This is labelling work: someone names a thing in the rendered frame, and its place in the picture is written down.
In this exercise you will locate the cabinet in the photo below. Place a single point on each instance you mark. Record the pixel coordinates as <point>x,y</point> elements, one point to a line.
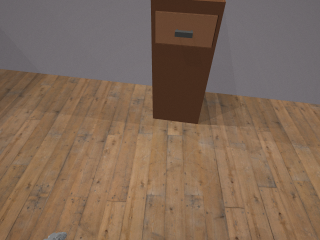
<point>180,72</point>

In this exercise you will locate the drawer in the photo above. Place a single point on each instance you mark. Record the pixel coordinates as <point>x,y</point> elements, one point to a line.
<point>202,25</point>

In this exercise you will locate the handle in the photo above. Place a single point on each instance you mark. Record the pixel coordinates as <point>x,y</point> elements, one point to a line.
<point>183,33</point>

